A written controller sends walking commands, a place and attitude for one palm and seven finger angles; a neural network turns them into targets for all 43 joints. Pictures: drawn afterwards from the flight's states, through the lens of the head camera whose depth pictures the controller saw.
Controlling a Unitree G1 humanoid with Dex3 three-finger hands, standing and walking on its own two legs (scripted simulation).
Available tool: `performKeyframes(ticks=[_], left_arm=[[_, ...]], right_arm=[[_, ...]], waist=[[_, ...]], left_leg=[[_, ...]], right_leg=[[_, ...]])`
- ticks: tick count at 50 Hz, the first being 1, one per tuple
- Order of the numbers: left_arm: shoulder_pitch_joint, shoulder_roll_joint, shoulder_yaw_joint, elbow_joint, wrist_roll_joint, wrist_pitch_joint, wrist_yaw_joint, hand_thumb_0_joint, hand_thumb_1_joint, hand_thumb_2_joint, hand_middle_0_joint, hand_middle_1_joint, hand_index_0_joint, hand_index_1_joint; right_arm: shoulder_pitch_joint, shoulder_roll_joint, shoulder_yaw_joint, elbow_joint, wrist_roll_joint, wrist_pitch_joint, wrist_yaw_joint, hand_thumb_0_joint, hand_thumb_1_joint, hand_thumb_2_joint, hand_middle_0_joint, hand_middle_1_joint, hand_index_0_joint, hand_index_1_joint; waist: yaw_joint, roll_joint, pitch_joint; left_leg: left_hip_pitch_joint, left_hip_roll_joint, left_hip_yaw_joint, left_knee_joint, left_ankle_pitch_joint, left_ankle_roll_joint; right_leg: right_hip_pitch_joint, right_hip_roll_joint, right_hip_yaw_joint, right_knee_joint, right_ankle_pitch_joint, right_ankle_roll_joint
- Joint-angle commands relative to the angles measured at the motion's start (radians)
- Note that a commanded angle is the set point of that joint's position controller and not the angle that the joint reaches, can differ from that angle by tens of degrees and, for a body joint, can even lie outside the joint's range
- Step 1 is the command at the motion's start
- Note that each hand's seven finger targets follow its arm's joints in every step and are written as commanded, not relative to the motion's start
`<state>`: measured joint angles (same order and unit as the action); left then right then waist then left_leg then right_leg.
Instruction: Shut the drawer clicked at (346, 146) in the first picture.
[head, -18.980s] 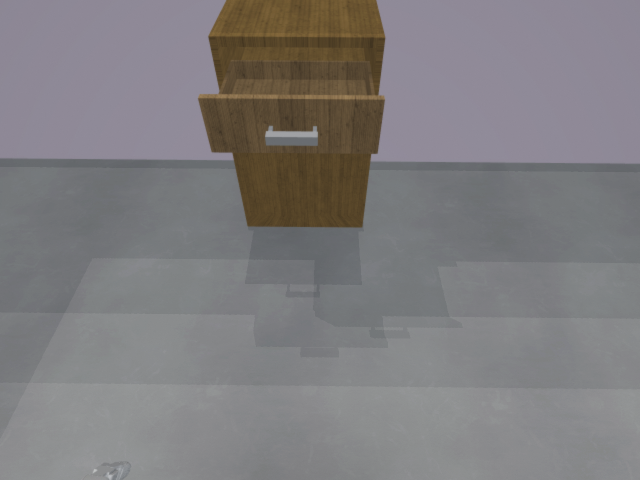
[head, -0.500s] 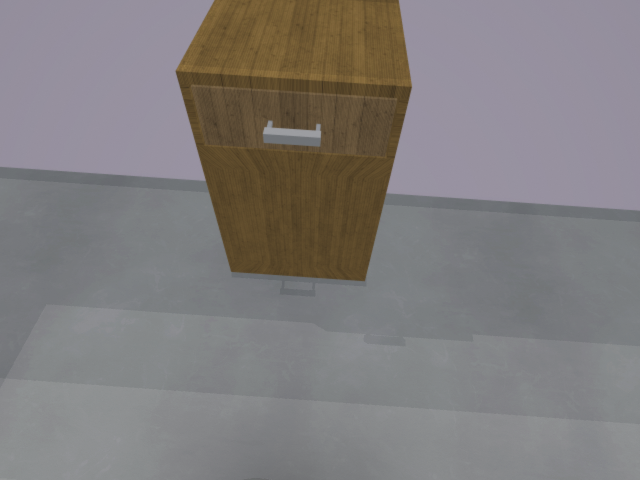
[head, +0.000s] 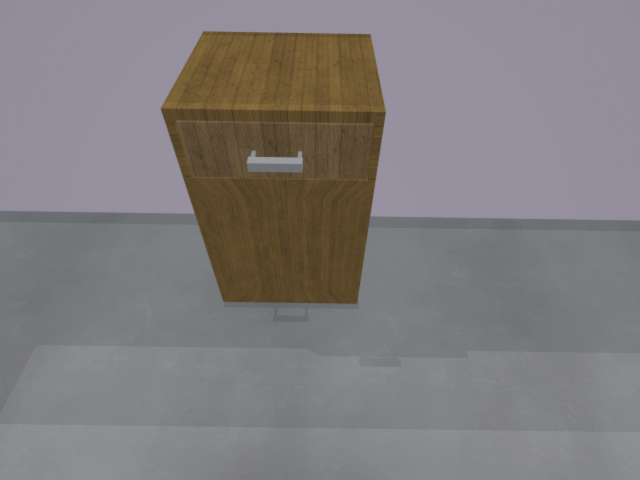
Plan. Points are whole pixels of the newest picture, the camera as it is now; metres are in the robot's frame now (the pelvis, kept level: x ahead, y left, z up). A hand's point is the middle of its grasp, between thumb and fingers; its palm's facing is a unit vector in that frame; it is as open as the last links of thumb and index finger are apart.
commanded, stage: let the arm hang, fingers relaxed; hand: left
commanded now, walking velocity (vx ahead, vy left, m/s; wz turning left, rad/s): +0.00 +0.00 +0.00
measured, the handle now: (276, 159) +0.81 +0.14 -0.09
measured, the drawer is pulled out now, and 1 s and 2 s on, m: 0.00 0.00 0.00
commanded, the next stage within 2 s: look to check the result in 0.10 s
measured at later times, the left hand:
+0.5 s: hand out of the picture -0.02 +0.13 -0.18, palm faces +0.05 -0.99 -0.16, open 7.3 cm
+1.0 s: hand out of the picture +0.00 +0.12 -0.17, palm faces +0.05 -0.98 -0.18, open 7.3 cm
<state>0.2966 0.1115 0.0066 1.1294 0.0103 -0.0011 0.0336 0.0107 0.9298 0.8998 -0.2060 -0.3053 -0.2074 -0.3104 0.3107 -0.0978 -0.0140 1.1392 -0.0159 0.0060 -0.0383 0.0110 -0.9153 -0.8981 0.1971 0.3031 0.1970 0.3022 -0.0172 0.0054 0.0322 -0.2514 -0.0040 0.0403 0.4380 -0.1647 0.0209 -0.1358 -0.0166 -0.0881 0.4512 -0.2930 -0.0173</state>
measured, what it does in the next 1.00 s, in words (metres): stands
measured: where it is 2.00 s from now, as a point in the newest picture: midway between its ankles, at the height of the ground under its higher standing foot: outside the picture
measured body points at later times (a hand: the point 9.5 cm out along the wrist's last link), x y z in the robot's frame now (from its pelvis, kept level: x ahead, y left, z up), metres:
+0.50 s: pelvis +0.01 -0.02 +0.00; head +0.03 -0.02 +0.45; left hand -0.02 +0.19 -0.16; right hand -0.01 -0.22 -0.17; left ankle +0.05 +0.11 -0.74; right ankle -0.03 -0.10 -0.74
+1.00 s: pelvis +0.02 -0.03 +0.00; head +0.04 -0.04 +0.45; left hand +0.00 +0.18 -0.16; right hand +0.00 -0.23 -0.17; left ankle +0.05 +0.11 -0.74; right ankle -0.03 -0.10 -0.74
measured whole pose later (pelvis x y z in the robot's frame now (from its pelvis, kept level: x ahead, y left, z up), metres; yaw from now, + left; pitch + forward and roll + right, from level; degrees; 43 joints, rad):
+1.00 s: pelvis +0.02 -0.03 +0.00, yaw +0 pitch -1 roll +0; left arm 0.32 0.10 0.01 1.13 0.01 -0.01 0.04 0.00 0.91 0.90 -0.20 -0.30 -0.20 -0.30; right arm 0.29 -0.10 -0.01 1.15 -0.01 0.01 -0.05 0.01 -0.91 -0.90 0.20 0.30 0.20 0.30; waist -0.01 0.02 0.05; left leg -0.22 0.03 0.02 0.44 -0.19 -0.02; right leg -0.09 0.03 -0.10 0.42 -0.31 -0.06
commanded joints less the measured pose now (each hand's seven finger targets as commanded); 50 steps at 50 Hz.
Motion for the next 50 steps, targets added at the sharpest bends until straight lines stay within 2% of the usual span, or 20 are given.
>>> performKeyframes(ticks=[1, 3, 6, 12, 16, 29, 38, 44, 46, 50], left_arm=[[0.114, 0.088, 0.024, -0.011, -0.002, -0.008, 0.010, 0.000, 0.900, 0.900, -0.200, -0.300, -0.200, -0.300], [0.111, 0.083, 0.023, -0.013, -0.003, -0.010, 0.010, 0.000, 0.900, 0.900, -0.200, -0.300, -0.200, -0.300], [0.111, 0.086, 0.024, -0.016, -0.003, -0.009, 0.011, 0.000, 0.900, 0.900, -0.200, -0.300, -0.200, -0.300], [0.112, 0.083, 0.024, -0.013, -0.004, -0.013, 0.012, 0.000, 0.900, 0.900, -0.200, -0.300, -0.200, -0.300], [0.121, 0.078, 0.024, -0.013, -0.004, -0.012, 0.014, 0.000, 0.900, 0.900, -0.200, -0.300, -0.200, -0.300], [0.126, 0.077, 0.024, -0.008, -0.004, -0.015, 0.013, 0.000, 0.900, 0.900, -0.200, -0.300, -0.200, -0.300], [0.118, 0.075, 0.025, -0.010, -0.005, -0.015, 0.013, 0.000, 0.900, 0.900, -0.200, -0.300, -0.200, -0.300], [0.120, 0.079, 0.027, -0.012, -0.005, -0.017, 0.014, 0.000, 0.900, 0.900, -0.200, -0.300, -0.200, -0.300], [0.127, 0.079, 0.027, -0.013, -0.004, -0.017, 0.016, 0.000, 0.900, 0.900, -0.200, -0.300, -0.200, -0.300], [0.123, 0.080, 0.028, -0.012, -0.005, -0.016, 0.015, 0.000, 0.900, 0.900, -0.200, -0.300, -0.200, -0.300]], right_arm=[[0.084, -0.079, -0.016, -0.017, 0.000, -0.009, -0.004, 0.000, -0.900, -0.900, 0.200, 0.300, 0.200, 0.300], [0.086, -0.075, -0.016, -0.013, 0.000, -0.009, -0.004, 0.000, -0.900, -0.900, 0.200, 0.300, 0.200, 0.300], [0.086, -0.078, -0.016, -0.014, 0.002, -0.007, -0.004, 0.000, -0.900, -0.900, 0.200, 0.300, 0.200, 0.300], [0.089, -0.072, -0.015, -0.006, 0.002, -0.008, -0.005, 0.000, -0.900, -0.900, 0.200, 0.300, 0.200, 0.300], [0.084, -0.074, -0.015, -0.008, 0.003, -0.008, -0.008, 0.000, -0.900, -0.900, 0.200, 0.300, 0.200, 0.300], [0.071, -0.076, -0.011, -0.001, 0.002, -0.010, -0.010, 0.000, -0.900, -0.900, 0.200, 0.300, 0.200, 0.300], [0.072, -0.077, -0.010, -0.004, 0.001, -0.006, -0.010, 0.000, -0.900, -0.900, 0.200, 0.300, 0.200, 0.300], [0.070, -0.079, -0.011, -0.003, 0.001, -0.007, -0.012, 0.000, -0.900, -0.900, 0.200, 0.300, 0.200, 0.300], [0.069, -0.079, -0.012, -0.005, 0.002, -0.007, -0.013, 0.000, -0.900, -0.900, 0.200, 0.300, 0.200, 0.300], [0.070, -0.076, -0.010, -0.002, 0.002, -0.007, -0.014, 0.000, -0.900, -0.900, 0.200, 0.300, 0.200, 0.300]], waist=[[0.014, 0.022, 0.069], [0.011, 0.000, 0.065], [0.010, 0.012, 0.067], [0.007, -0.017, 0.053], [0.009, 0.008, 0.058], [0.010, 0.002, 0.055], [0.010, -0.005, 0.076], [0.011, -0.016, 0.059], [0.012, 0.000, 0.049], [0.013, -0.011, 0.059]], left_leg=[[0.034, 0.094, -0.100, -0.070, 0.056, 0.024], [0.044, 0.095, -0.094, -0.064, 0.067, 0.023], [0.044, 0.095, -0.094, -0.059, 0.061, 0.022], [0.059, 0.097, -0.083, -0.046, 0.101, 0.020], [0.064, 0.099, -0.083, -0.041, 0.116, 0.021], [0.081, 0.101, -0.073, -0.040, 0.137, 0.016], [0.068, 0.099, -0.073, -0.042, 0.109, 0.012], [0.077, 0.098, -0.067, -0.031, 0.137, 0.010], [0.090, 0.101, -0.065, -0.027, 0.153, 0.011], [0.081, 0.100, -0.062, -0.029, 0.148, 0.009]], right_leg=[[-0.095, -0.085, 0.082, -0.123, 0.042, -0.037], [-0.092, -0.086, 0.087, -0.126, 0.056, -0.038], [-0.094, -0.085, 0.090, -0.129, 0.045, -0.041], [-0.080, -0.088, 0.090, -0.131, 0.081, -0.040], [-0.081, -0.085, 0.089, -0.131, 0.093, -0.039], [-0.063, -0.087, 0.091, -0.138, 0.146, -0.037], [-0.069, -0.086, 0.095, -0.154, 0.116, -0.039], [-0.049, -0.090, 0.091, -0.146, 0.188, -0.034], [-0.047, -0.090, 0.092, -0.143, 0.205, -0.034], [-0.043, -0.089, 0.089, -0.144, 0.213, -0.031]])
